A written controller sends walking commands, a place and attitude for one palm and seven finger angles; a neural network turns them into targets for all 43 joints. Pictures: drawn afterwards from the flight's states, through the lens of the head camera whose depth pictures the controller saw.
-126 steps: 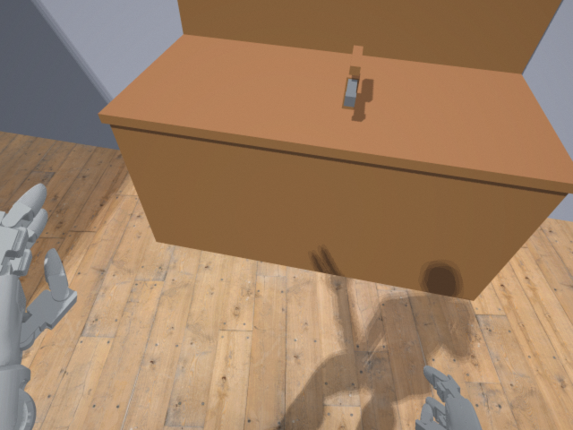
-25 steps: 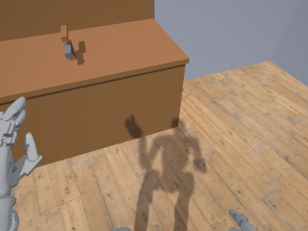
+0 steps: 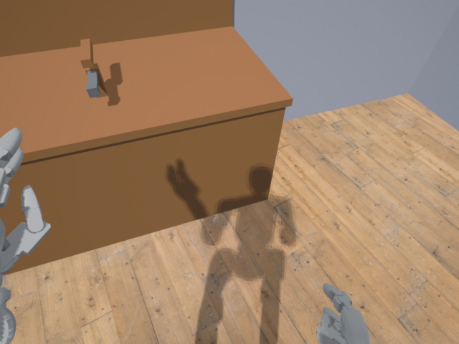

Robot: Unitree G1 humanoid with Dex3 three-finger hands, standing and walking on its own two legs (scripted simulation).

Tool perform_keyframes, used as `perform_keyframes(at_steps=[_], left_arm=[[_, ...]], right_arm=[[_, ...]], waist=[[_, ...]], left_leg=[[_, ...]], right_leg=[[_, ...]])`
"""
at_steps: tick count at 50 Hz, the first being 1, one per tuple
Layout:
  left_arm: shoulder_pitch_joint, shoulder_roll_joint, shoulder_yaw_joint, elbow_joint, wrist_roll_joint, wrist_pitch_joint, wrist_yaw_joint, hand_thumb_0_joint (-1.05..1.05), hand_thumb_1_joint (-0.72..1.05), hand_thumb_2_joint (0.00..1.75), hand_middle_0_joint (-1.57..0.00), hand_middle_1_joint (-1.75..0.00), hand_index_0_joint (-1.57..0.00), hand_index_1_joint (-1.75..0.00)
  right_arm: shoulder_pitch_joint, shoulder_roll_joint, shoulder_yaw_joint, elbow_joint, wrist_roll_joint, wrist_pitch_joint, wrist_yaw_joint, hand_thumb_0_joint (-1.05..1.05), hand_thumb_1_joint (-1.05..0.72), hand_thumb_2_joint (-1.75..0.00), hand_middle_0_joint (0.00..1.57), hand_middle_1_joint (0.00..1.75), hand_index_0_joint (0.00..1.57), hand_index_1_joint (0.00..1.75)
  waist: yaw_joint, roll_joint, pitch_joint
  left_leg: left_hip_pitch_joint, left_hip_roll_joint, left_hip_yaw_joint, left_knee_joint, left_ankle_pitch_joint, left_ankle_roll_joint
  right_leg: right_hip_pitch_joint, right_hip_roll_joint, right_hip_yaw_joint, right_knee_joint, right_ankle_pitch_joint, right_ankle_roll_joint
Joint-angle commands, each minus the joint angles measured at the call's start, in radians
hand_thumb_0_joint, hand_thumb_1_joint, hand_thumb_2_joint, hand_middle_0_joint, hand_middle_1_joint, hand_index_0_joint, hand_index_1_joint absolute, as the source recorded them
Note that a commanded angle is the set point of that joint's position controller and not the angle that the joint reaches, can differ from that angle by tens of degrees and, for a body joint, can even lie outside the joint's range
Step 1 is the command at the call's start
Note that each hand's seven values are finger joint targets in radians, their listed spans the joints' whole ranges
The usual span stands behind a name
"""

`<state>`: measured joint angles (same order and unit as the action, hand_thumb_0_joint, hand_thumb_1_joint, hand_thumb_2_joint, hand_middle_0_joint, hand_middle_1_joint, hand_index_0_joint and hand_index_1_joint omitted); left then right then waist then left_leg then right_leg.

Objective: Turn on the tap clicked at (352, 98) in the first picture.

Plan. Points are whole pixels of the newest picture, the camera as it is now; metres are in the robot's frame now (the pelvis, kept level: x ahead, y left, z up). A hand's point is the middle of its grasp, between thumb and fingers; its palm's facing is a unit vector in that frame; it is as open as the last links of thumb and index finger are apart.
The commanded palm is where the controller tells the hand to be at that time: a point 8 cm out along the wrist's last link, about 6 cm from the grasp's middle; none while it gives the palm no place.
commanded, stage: take the last steps up to it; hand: left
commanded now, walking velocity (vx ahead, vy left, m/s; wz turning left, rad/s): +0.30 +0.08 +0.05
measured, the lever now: (93, 90) +0.74 +0.42 +0.02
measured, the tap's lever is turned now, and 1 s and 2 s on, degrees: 0 0 0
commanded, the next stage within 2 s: come to a stop and stand still in 1.08 s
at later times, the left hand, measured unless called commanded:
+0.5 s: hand (78, 151) +0.35 +0.25 +0.18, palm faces +0.44 -0.80 -0.40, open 7.4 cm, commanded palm +0.29 +0.29 +0.18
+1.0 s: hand (112, 110) +0.46 +0.23 +0.17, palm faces +0.44 -0.79 -0.43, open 7.4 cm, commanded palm +0.39 +0.28 +0.18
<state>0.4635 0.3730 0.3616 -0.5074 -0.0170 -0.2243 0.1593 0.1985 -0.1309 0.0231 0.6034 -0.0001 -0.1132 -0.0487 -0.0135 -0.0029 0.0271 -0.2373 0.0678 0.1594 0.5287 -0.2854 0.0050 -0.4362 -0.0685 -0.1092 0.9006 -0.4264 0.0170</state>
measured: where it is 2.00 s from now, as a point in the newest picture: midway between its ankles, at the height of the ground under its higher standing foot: (228, 329)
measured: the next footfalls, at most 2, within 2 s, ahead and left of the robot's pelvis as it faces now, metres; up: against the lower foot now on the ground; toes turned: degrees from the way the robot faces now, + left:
right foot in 0.10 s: +0.12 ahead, -0.11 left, +0.00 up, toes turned -9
left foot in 0.48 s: +0.22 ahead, +0.14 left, +0.00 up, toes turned +11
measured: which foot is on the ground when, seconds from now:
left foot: down 0.00-0.10, up 0.12-0.46, down 0.48-0.82, up 0.84-1.00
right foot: up 0.00-0.08, down 0.10-0.50, up 0.52-0.78, down 0.80-1.00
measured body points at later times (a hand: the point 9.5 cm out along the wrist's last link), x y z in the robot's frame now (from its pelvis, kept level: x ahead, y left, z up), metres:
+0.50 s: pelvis +0.14 +0.01 -0.01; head +0.16 +0.02 +0.44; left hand +0.32 +0.29 +0.20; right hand +0.30 -0.26 -0.08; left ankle +0.19 +0.13 -0.74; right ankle +0.08 -0.10 -0.73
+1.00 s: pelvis +0.25 -0.01 +0.00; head +0.28 -0.02 +0.45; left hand +0.43 +0.27 +0.19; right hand +0.41 -0.24 -0.11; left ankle +0.24 +0.13 -0.67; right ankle +0.26 -0.09 -0.73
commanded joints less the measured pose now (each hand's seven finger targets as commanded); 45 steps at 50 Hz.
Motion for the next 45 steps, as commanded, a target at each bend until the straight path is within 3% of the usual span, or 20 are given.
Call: perform_keyframes(at_steps=[1, 3, 4, 5, 6, 7, 9, 13, 18, 22, 23, 25, 26, 29, 32, 38, 39, 41, 42, 45], left_arm=[[-0.028, 0.126, 0.102, -0.171, -0.007, -0.057, 0.012, 0.0, 0.9, 0.9, -0.2, -0.3, -0.2, -0.3], [-0.066, 0.133, 0.104, -0.123, -0.002, -0.045, 0.013, 0.0, 0.9, 0.9, -0.2, -0.3, -0.2, -0.3], [-0.075, 0.139, 0.097, -0.098, 0.003, -0.04, 0.011, 0.0, 0.9, 0.9, -0.2, -0.3, -0.2, -0.3], [-0.098, 0.181, 0.12, -0.091, 0.008, -0.038, 0.015, 0.0, 0.9, 0.9, -0.2, -0.3, -0.2, -0.3], [-0.108, 0.198, 0.145, -0.067, -0.008, -0.036, 0.013, 0.0, 0.9, 0.9, -0.2, -0.3, -0.2, -0.3], [-0.141, 0.185, 0.123, -0.103, -0.012, -0.052, 0.003, 0.0, 0.9, 0.9, -0.2, -0.3, -0.2, -0.3], [-0.14, 0.185, 0.127, -0.152, -0.002, -0.072, -0.006, 0.0, 0.9, 0.9, -0.2, -0.3, -0.2, -0.3], [-0.063, 0.166, 0.123, -0.173, 0.007, -0.093, 0.009, 0.0, 0.9, 0.9, -0.2, -0.3, -0.2, -0.3], [-0.005, 0.163, 0.142, -0.214, -0.001, -0.086, 0.035, 0.0, 0.9, 0.9, -0.2, -0.3, -0.2, -0.3], [-0.064, 0.151, 0.12, -0.207, -0.002, -0.079, 0.042, 0.0, 0.9, 0.9, -0.2, -0.3, -0.2, -0.3], [-0.102, 0.145, 0.107, -0.22, -0.003, -0.085, 0.039, 0.0, 0.9, 0.9, -0.2, -0.3, -0.2, -0.3], [-0.131, 0.147, 0.104, -0.232, -0.006, -0.101, 0.035, 0.0, 0.9, 0.9, -0.2, -0.3, -0.2, -0.3], [-0.127, 0.195, 0.122, -0.209, -0.001, -0.1, 0.028, 0.0, 0.9, 0.9, -0.2, -0.3, -0.2, -0.3], [-0.081, 0.181, 0.124, -0.273, -0.005, -0.092, 0.013, 0.0, 0.9, 0.9, -0.2, -0.3, -0.2, -0.3], [-0.005, 0.13, 0.102, -0.282, -0.014, -0.077, 0.008, 0.0, 0.9, 0.9, -0.2, -0.3, -0.2, -0.3], [-0.056, 0.141, 0.117, -0.145, -0.01, -0.042, 0.013, 0.0, 0.9, 0.9, -0.2, -0.3, -0.2, -0.3], [-0.08, 0.144, 0.11, -0.121, -0.004, -0.034, 0.011, 0.0, 0.9, 0.9, -0.2, -0.3, -0.2, -0.3], [-0.108, 0.203, 0.149, -0.092, -0.003, -0.027, 0.017, 0.0, 0.9, 0.9, -0.2, -0.3, -0.2, -0.3], [-0.146, 0.179, 0.117, -0.118, -0.014, -0.037, 0.007, 0.0, 0.9, 0.9, -0.2, -0.3, -0.2, -0.3], [-0.118, 0.183, 0.129, -0.16, -0.001, -0.066, 0.005, 0.0, 0.9, 0.9, -0.2, -0.3, -0.2, -0.3]], right_arm=[[-0.051, -0.179, -0.065, -0.113, 0.0, -0.041, -0.024, 0.0, -0.9, -0.9, 0.2, 0.3, 0.2, 0.3], [-0.065, -0.18, -0.067, -0.112, 0.003, -0.03, -0.032, 0.0, -0.9, -0.9, 0.2, 0.3, 0.2, 0.3], [-0.067, -0.165, -0.065, -0.111, 0.006, -0.023, -0.034, 0.0, -0.9, -0.9, 0.2, 0.3, 0.2, 0.3], [-0.069, -0.144, -0.063, -0.121, 0.007, -0.014, -0.03, 0.0, -0.9, -0.9, 0.2, 0.3, 0.2, 0.3], [-0.093, -0.17, -0.073, -0.128, 0.004, -0.02, -0.023, 0.0, -0.9, -0.9, 0.2, 0.3, 0.2, 0.3], [-0.088, -0.176, -0.078, -0.111, 0.0, -0.021, -0.016, 0.0, -0.9, -0.9, 0.2, 0.3, 0.2, 0.3], [-0.103, -0.163, -0.06, -0.086, 0.002, 0.0, -0.011, 0.0, -0.9, -0.9, 0.2, 0.3, 0.2, 0.3], [-0.093, -0.165, -0.061, -0.095, -0.008, 0.012, -0.013, 0.0, -0.9, -0.9, 0.2, 0.3, 0.2, 0.3], [-0.074, -0.15, -0.073, -0.146, -0.009, 0.0, -0.016, 0.0, -0.9, -0.9, 0.2, 0.3, 0.2, 0.3], [-0.045, -0.165, -0.086, -0.154, -0.005, -0.001, -0.029, 0.0, -0.9, -0.9, 0.2, 0.3, 0.2, 0.3], [-0.033, -0.186, -0.096, -0.154, 0.0, -0.002, -0.035, 0.0, -0.9, -0.9, 0.2, 0.3, 0.2, 0.3], [-0.033, -0.204, -0.098, -0.168, 0.007, -0.011, -0.027, 0.0, -0.9, -0.9, 0.2, 0.3, 0.2, 0.3], [-0.056, -0.188, -0.08, -0.15, -0.006, -0.016, -0.027, 0.0, -0.9, -0.9, 0.2, 0.3, 0.2, 0.3], [-0.057, -0.183, -0.09, -0.128, 0.008, -0.03, -0.015, 0.0, -0.9, -0.9, 0.2, 0.3, 0.2, 0.3], [-0.05, -0.18, -0.08, -0.127, 0.006, -0.042, -0.007, 0.0, -0.9, -0.9, 0.2, 0.3, 0.2, 0.3], [-0.061, -0.174, -0.065, -0.117, 0.006, -0.029, -0.028, 0.0, -0.9, -0.9, 0.2, 0.3, 0.2, 0.3], [-0.067, -0.167, -0.062, -0.119, 0.006, -0.023, -0.032, 0.0, -0.9, -0.9, 0.2, 0.3, 0.2, 0.3], [-0.088, -0.147, -0.056, -0.133, 0.005, -0.021, -0.025, 0.0, -0.9, -0.9, 0.2, 0.3, 0.2, 0.3], [-0.078, -0.177, -0.075, -0.118, 0.001, -0.025, -0.013, 0.0, -0.9, -0.9, 0.2, 0.3, 0.2, 0.3], [-0.102, -0.153, -0.045, -0.088, 0.001, -0.002, -0.01, 0.0, -0.9, -0.9, 0.2, 0.3, 0.2, 0.3]], waist=[[0.006, 0.204, -0.095], [0.018, 0.133, -0.116], [0.022, 0.009, -0.131], [0.018, -0.267, -0.138], [0.039, -0.349, -0.118], [0.026, -0.27, -0.081], [0.018, -0.104, -0.067], [0.007, -0.105, -0.098], [0.038, -0.132, -0.126], [0.011, -0.092, -0.117], [-0.007, 0.012, -0.133], [-0.003, 0.294, -0.163], [-0.005, 0.34, -0.154], [0.012, 0.202, -0.126], [0.013, 0.24, -0.129], [0.017, 0.15, -0.126], [0.021, 0.062, -0.13], [0.034, -0.331, -0.115], [0.029, -0.307, -0.105], [0.016, -0.106, -0.087]], left_leg=[[0.024, 0.194, -0.137, -0.165, 0.17, 0.128], [-0.056, 0.162, -0.091, -0.021, 0.099, 0.094], [-0.137, 0.11, -0.044, 0.172, 0.038, 0.073], [-0.364, -0.01, 0.008, 0.454, -0.131, 0.026], [-0.459, -0.035, -0.102, 0.648, -0.246, 0.003], [-0.469, -0.005, -0.185, 0.734, -0.193, -0.008], [-0.469, 0.04, -0.192, 0.742, -0.108, -0.022], [-0.376, 0.048, -0.112, 0.491, -0.006, -0.028], [-0.218, -0.003, 0.008, 0.152, 0.013, -0.008], [0.02, -0.028, 0.041, -0.053, 0.11, 0.003], [0.12, 0.0, -0.012, -0.093, 0.114, 0.023], [0.304, 0.301, -0.498, -0.192, 0.353, 0.191], [0.265, 0.357, -0.588, -0.226, 0.302, 0.247], [0.215, 0.287, -0.385, -0.186, 0.296, 0.232], [0.096, 0.222, -0.209, -0.204, 0.31, 0.176], [-0.039, 0.182, -0.105, -0.067, 0.097, 0.097], [-0.104, 0.141, -0.069, 0.062, 0.036, 0.074], [-0.435, -0.044, -0.036, 0.549, -0.271, 0.001], [-0.425, -0.018, -0.153, 0.668, -0.23, -0.012], [-0.435, 0.032, -0.165, 0.688, -0.112, -0.03]], right_leg=[[0.123, 0.039, -0.085, -0.247, 0.09, 0.013], [0.292, 0.046, -0.088, -0.386, 0.156, 0.001], [0.372, -0.034, 0.045, -0.467, 0.138, -0.041], [0.486, -0.255, 0.451, -0.569, 0.139, -0.146], [0.451, -0.375, 0.671, -0.657, 0.093, -0.205], [0.396, -0.383, 0.656, -0.678, 0.023, -0.213], [0.353, -0.336, 0.441, -0.63, 0.155, -0.207], [0.334, -0.257, 0.163, -0.588, 0.466, -0.162], [0.377, -0.234, 0.134, -0.546, 0.472, -0.162], [0.285, -0.171, 0.092, -0.418, 0.341, -0.108], [0.219, -0.141, 0.068, -0.282, 0.329, -0.083], [-0.101, 0.042, 0.0, 0.142, -0.17, -0.007], [-0.177, 0.019, 0.065, 0.286, -0.203, -0.012], [-0.235, -0.039, 0.085, 0.253, -0.079, -0.001], [-0.078, -0.019, 0.008, 0.047, 0.02, 0.007], [0.253, 0.046, -0.086, -0.36, 0.144, 0.01], [0.329, 0.009, -0.019, -0.435, 0.156, -0.013], [0.443, -0.355, 0.616, -0.632, 0.176, -0.197], [0.386, -0.375, 0.634, -0.668, 0.115, -0.205], [0.37, -0.31, 0.334, -0.591, 0.385, -0.192]])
